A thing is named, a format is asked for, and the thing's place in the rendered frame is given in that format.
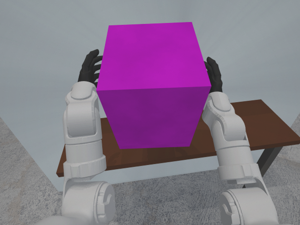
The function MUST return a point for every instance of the left robot upper arm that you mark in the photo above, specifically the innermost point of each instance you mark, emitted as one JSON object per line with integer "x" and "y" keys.
{"x": 85, "y": 203}

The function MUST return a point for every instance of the right robot upper arm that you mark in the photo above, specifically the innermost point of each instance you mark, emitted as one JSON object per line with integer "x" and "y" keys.
{"x": 247, "y": 206}

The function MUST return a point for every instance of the left robot forearm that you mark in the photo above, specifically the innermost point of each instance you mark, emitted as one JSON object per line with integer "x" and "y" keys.
{"x": 82, "y": 135}

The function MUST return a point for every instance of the left robot hand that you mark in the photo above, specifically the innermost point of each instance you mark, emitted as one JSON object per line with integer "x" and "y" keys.
{"x": 89, "y": 68}

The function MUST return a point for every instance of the carton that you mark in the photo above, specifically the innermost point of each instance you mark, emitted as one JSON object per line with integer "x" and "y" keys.
{"x": 153, "y": 84}

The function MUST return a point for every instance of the right robot hand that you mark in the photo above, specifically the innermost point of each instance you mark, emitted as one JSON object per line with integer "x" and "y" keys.
{"x": 214, "y": 75}

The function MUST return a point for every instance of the table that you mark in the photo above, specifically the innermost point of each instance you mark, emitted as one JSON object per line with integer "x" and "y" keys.
{"x": 264, "y": 129}

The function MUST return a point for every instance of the right robot forearm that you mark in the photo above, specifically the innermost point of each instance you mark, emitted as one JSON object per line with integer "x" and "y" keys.
{"x": 228, "y": 131}

